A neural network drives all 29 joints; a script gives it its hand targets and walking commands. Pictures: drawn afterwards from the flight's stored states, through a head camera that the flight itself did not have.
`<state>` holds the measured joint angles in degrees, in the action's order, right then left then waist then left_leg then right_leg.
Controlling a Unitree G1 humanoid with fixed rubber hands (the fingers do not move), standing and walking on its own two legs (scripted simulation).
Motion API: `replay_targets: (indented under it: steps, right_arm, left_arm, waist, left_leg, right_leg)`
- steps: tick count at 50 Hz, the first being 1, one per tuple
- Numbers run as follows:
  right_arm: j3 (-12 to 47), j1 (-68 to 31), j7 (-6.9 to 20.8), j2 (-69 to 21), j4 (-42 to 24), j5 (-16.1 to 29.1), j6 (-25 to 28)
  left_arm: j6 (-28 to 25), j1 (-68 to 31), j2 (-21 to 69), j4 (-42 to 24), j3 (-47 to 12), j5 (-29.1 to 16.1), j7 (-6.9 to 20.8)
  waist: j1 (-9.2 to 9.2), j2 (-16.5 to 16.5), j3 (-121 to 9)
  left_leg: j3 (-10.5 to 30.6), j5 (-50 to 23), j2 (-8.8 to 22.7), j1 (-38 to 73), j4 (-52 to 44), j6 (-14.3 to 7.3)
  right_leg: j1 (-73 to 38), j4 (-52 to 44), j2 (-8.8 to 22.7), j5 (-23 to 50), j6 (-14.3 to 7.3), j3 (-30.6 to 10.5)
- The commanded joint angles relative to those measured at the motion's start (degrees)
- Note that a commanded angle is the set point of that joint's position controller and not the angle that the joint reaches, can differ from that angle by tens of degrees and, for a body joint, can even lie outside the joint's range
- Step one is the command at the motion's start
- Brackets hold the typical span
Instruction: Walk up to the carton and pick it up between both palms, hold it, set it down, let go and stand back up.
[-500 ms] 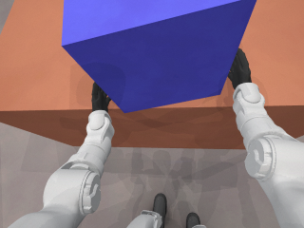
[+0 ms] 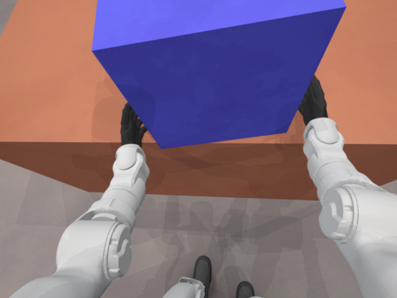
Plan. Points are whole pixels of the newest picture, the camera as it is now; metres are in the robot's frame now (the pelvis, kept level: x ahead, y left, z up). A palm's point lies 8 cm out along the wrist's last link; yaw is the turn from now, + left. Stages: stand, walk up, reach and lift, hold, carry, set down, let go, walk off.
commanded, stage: reach and lift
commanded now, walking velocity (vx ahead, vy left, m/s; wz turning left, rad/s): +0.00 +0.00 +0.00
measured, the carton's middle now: (210, 43) +0.59 +0.05 +0.07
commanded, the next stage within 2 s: none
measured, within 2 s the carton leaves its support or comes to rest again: leaves its support in 0.92 s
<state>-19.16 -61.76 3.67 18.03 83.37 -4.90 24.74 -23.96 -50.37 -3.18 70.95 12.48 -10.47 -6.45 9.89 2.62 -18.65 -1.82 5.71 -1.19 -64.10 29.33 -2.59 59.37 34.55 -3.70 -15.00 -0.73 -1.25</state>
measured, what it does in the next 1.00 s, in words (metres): stands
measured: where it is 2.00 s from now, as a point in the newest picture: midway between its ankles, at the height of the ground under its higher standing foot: outside the picture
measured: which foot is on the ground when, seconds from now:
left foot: down 0.00-1.00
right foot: down 0.00-1.00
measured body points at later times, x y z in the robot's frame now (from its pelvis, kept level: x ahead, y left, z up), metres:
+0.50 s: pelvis +0.00 +0.00 +0.00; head +0.18 -0.03 +0.41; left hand +0.43 +0.21 -0.02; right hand +0.51 -0.16 -0.03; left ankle +0.04 +0.09 -0.70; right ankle -0.04 -0.10 -0.70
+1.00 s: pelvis -0.02 +0.00 +0.00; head +0.13 -0.03 +0.42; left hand +0.39 +0.21 -0.02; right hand +0.47 -0.15 -0.01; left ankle +0.04 +0.09 -0.70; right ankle -0.04 -0.10 -0.70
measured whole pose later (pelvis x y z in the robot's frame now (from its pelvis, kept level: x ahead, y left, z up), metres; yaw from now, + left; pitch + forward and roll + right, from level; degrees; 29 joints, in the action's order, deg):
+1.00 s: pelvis -0.02 +0.00 +0.00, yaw +0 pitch +39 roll -1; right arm -16.1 -56.4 3.3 15.6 79.6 -4.9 19.3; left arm -16.8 -44.3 -2.8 67.0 12.5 -13.7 -6.4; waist 9.0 2.5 -22.5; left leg -1.8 4.5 -1.2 -64.1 30.0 -2.7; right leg 59.4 35.4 -3.7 -14.4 -1.0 -1.2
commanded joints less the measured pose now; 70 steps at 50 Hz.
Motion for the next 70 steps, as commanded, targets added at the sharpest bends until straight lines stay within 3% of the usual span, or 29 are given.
replay_targets:
  steps: [1, 3, 6, 7, 8, 11, 15, 17, 19, 20, 24, 26, 28, 30, 32, 34, 36, 38, 40, 41, 46, 47, 48, 55, 64, 65, 68, 69, 70]
  right_arm:
    - [15.5, -30.5, 10.2, -33.6, -8.0, -9.6, 2.0]
    - [17.1, -29.8, 10.0, -34.2, -8.7, -8.9, 2.3]
    - [17.1, -29.7, 10.3, -33.7, -8.2, -9.3, 2.4]
    - [17.8, -29.1, 10.2, -33.4, -9.8, -9.0, 2.1]
    - [16.9, -29.0, 10.0, -33.0, -10.2, -8.4, 2.0]
    - [17.8, -28.8, 9.9, -34.9, -8.3, -8.9, 1.8]
    - [19.3, -28.6, 10.0, -34.4, -9.7, -7.6, 1.4]
    - [19.3, -27.1, 9.8, -34.2, -9.5, -7.7, 1.6]
    - [19.0, -27.7, 9.6, -34.6, -7.1, -7.8, 1.7]
    - [18.3, -29.8, 9.9, -34.4, -10.1, -7.8, 1.6]
    - [20.4, -27.3, 9.4, -34.9, -10.4, -6.2, 1.1]
    - [18.8, -30.2, 9.7, -33.7, -9.5, -7.0, 1.2]
    - [21.7, -26.4, 9.4, -34.4, -10.9, -5.6, 1.0]
    - [20.1, -28.7, 9.3, -33.6, -11.3, -5.7, 0.6]
    - [22.6, -24.5, 9.4, -35.5, -12.6, -5.0, 0.4]
    - [21.7, -25.6, 9.4, -35.4, -12.5, -5.2, -0.1]
    - [22.2, -26.5, 8.9, -35.6, -12.9, -4.6, -0.4]
    - [21.6, -27.2, 9.5, -35.6, -13.9, -4.4, -1.0]
    - [22.2, -28.5, 9.8, -35.7, -17.1, -3.7, -1.2]
    - [22.8, -26.9, 9.8, -35.8, -15.2, -3.4, -1.4]
    - [23.5, -27.9, 9.9, -36.8, -18.6, -2.2, -3.1]
    - [23.6, -29.9, 9.9, -36.1, -18.7, -2.1, -3.3]
    - [22.8, -29.2, 9.9, -36.7, -19.5, -2.3, -3.3]
    - [22.9, -29.2, 11.1, -37.4, -19.9, -1.1, -6.6]
    - [17.7, -32.3, 12.1, -35.5, -16.1, -2.0, -9.5]
    - [17.2, -33.1, 12.1, -34.9, -15.4, -2.0, -9.4]
    - [15.6, -33.3, 12.6, -34.9, -11.8, -2.8, -10.4]
    - [14.3, -32.6, 12.5, -34.3, -10.3, -3.0, -10.4]
    - [15.1, -32.2, 12.5, -34.6, -9.6, -3.0, -10.9]
  left_arm:
    - [0.6, -31.0, 19.7, -6.6, -10.3, 5.6, 9.7]
    - [1.4, -27.6, 22.3, -6.0, -11.4, 5.8, 9.7]
    - [1.1, -28.8, 22.5, -7.2, -12.1, 4.9, 9.5]
    - [1.3, -26.0, 21.8, -7.5, -11.3, 4.9, 9.5]
    - [1.5, -26.0, 23.3, -8.1, -12.6, 4.0, 9.6]
    - [2.0, -25.3, 23.5, -7.3, -11.8, 4.5, 9.6]
    - [2.6, -23.8, 21.9, -7.3, -11.9, 4.8, 9.9]
    - [2.8, -22.9, 24.0, -9.6, -13.7, 3.9, 9.8]
    - [2.6, -24.2, 24.2, -9.3, -13.8, 4.3, 9.7]
    - [2.9, -24.6, 24.2, -7.8, -13.3, 4.2, 9.6]
    - [3.9, -22.0, 24.9, -12.3, -15.1, 3.2, 9.6]
    - [3.9, -24.8, 24.1, -9.0, -14.4, 3.5, 9.7]
    - [4.0, -20.4, 25.2, -11.6, -16.2, 2.9, 9.3]
    - [4.8, -22.1, 26.0, -11.2, -15.6, 2.8, 9.5]
    - [4.5, -20.5, 25.8, -15.5, -16.4, 2.3, 9.5]
    - [5.1, -19.2, 26.0, -13.7, -16.4, 2.4, 9.8]
    - [5.4, -22.0, 25.7, -14.5, -16.2, 2.8, 10.1]
    - [5.6, -23.7, 25.6, -15.3, -17.1, 2.2, 10.0]
    - [6.0, -21.5, 26.6, -17.0, -18.1, 1.5, 9.5]
    - [5.8, -22.9, 26.4, -17.7, -18.6, 1.7, 9.2]
    - [7.2, -23.1, 25.4, -17.5, -17.8, 1.8, 9.8]
    - [7.2, -25.2, 24.0, -16.5, -17.0, 2.1, 9.7]
    - [7.3, -25.0, 25.2, -18.5, -18.3, 1.5, 9.8]
    - [8.5, -30.0, 23.7, -23.0, -18.3, 0.7, 8.8]
    - [10.7, -39.3, 23.4, -28.8, -19.7, 0.1, 6.7]
    - [11.0, -39.9, 24.6, -28.6, -20.6, -0.3, 6.7]
    - [12.3, -43.4, 25.2, -30.2, -20.5, 0.4, 5.8]
    - [12.5, -44.8, 26.0, -30.4, -21.6, 0.9, 5.6]
    - [12.8, -45.2, 25.7, -31.4, -21.7, 0.9, 5.3]
  waist:
    - [-2.43, -18.0, -59.3]
    - [-1.97, -18.5, -58.7]
    - [-2.56, -17.0, -61.1]
    - [-1.34, -18.5, -61.4]
    - [-3.27, -19.6, -61.9]
    - [-1.92, -18.6, -60.5]
    - [-1.93, -19.2, -60.9]
    - [-3.29, -19.8, -62.4]
    - [-3.25, -16.9, -60.1]
    - [-2.70, -17.1, -60.6]
    - [-3.08, -17.3, -61.4]
    - [-3.06, -16.3, -59.5]
    - [-2.67, -16.4, -62.6]
    - [-2.82, -16.2, -61.3]
    - [-2.67, -15.6, -63.9]
    - [-3.25, -17.5, -62.4]
    - [-3.79, -16.4, -60.3]
    - [-4.04, -17.0, -61.9]
    - [-4.03, -16.4, -63.2]
    - [-3.41, -14.0, -62.7]
    - [-3.69, -18.0, -62.4]
    - [-2.77, -18.4, -60.9]
    - [-3.95, -18.1, -63.1]
    - [-3.83, -17.9, -63.4]
    - [-4.49, -12.0, -62.6]
    - [-5.70, -10.9, -62.2]
    - [-4.60, -7.0, -60.7]
    - [-5.77, -4.6, -59.8]
    - [-4.75, -4.2, -59.4]
  left_leg:
    - [-4.1, -23.7, 2.9, 38.0, 12.1, -1.2]
    - [-3.8, -26.0, 3.1, 37.1, 11.6, -0.7]
    - [-3.1, -26.7, 2.8, 39.9, 12.4, -0.7]
    - [-3.7, -26.9, 2.7, 38.6, 12.7, -0.9]
    - [-3.1, -27.4, 2.7, 38.3, 12.4, -1.0]
    - [-2.5, -29.0, 2.5, 41.5, 12.9, -1.4]
    - [-3.2, -25.9, 2.4, 36.1, 11.6, -1.5]
    - [-2.2, -27.4, 2.0, 35.0, 11.5, -1.0]
    - [-1.8, -30.4, 2.3, 41.7, 12.4, -1.0]
    - [-1.4, -30.8, 2.5, 44.6, 12.8, -1.2]
    - [-1.1, -35.6, 2.5, 47.8, 13.9, -1.0]
    - [-0.7, -31.9, 2.5, 47.9, 13.0, -1.3]
    - [-0.9, -35.5, 1.8, 46.2, 14.4, -0.9]
    - [-0.4, -34.5, 2.3, 49.0, 14.0, -0.9]
    - [0.0, -36.1, 1.4, 47.7, 14.8, -0.9]
    - [-0.3, -31.1, 1.2, 44.0, 13.7, -1.7]
    - [-0.1, -29.8, 1.0, 43.4, 13.2, -1.5]
    - [-0.3, -27.0, 1.0, 43.3, 12.5, -1.7]
    - [0.0, -28.5, 0.9, 43.6, 12.9, -1.0]
    - [-0.1, -30.7, 1.2, 46.0, 13.2, -1.0]
    - [-1.7, -19.3, -0.1, 33.7, 10.6, -1.5]
    - [-1.9, -15.7, 0.3, 30.1, 9.4, -1.7]
    - [-1.8, -15.5, -0.5, 28.7, 9.7, -1.4]
    - [-2.2, -11.0, -0.3, 29.1, 8.9, -1.2]
    - [-1.3, -8.6, 0.9, 41.2, 7.3, 1.1]
    - [-0.6, -8.9, 1.3, 43.6, 7.2, 1.6]
    - [0.0, -10.1, 2.1, 50.7, 6.7, 3.0]
    - [0.7, -9.7, 2.2, 53.1, 6.2, 3.7]
    - [-0.3, -8.8, 1.8, 52.4, 5.9, 3.8]
  right_leg:
    - [-31.1, 6.0, 1.3, 44.3, 5.4, 4.8]
    - [-34.2, 7.2, 0.9, 49.1, 6.1, 5.3]
    - [-30.3, 6.6, 1.0, 46.0, 5.4, 5.3]
    - [-33.4, 7.0, 0.6, 49.0, 5.7, 4.9]
    - [-34.0, 7.4, 1.1, 51.1, 5.9, 4.9]
    - [-29.5, 7.4, 0.6, 47.8, 6.2, 5.2]
    - [-36.2, 8.2, 1.1, 53.1, 6.7, 4.2]
    - [-38.7, 9.2, 0.7, 55.9, 6.6, 4.6]
    - [-31.0, 7.8, 0.9, 51.8, 6.2, 4.9]
    - [-27.5, 6.9, 0.3, 48.0, 5.6, 5.3]
    - [-27.3, 7.3, 0.0, 53.0, 6.0, 5.3]
    - [-24.9, 5.8, -0.1, 46.3, 5.2, 5.2]
    - [-28.8, 7.7, -0.4, 53.7, 5.3, 4.9]
    - [-24.8, 6.3, -0.8, 48.0, 5.1, 5.4]
    - [-28.7, 7.2, -0.9, 51.5, 5.0, 4.8]
    - [-30.7, 7.8, -0.7, 51.4, 5.6, 4.5]
    - [-32.0, 7.7, 0.1, 52.7, 5.7, 3.9]
    - [-32.5, 7.2, -0.8, 48.1, 5.5, 4.2]
    - [-32.9, 7.4, -1.5, 49.0, 5.2, 4.9]
    - [-30.7, 7.2, -1.4, 47.8, 5.1, 4.8]
    - [-45.4, 8.5, -0.6, 52.2, 6.0, 3.3]
    - [-48.3, 8.7, -0.7, 49.9, 5.9, 2.8]
    - [-49.3, 9.4, -1.0, 51.0, 5.9, 3.0]
    - [-50.2, 8.2, -1.7, 42.3, 5.1, 2.8]
    - [-40.7, 4.6, -2.7, 31.4, 3.5, 4.8]
    - [-38.3, 3.8, -2.7, 30.0, 3.1, 5.4]
    - [-31.0, 1.1, -3.2, 23.3, 2.0, 6.3]
    - [-28.9, -0.2, -3.3, 21.0, 1.4, 6.7]
    - [-30.4, -0.9, -3.3, 20.8, 1.0, 6.1]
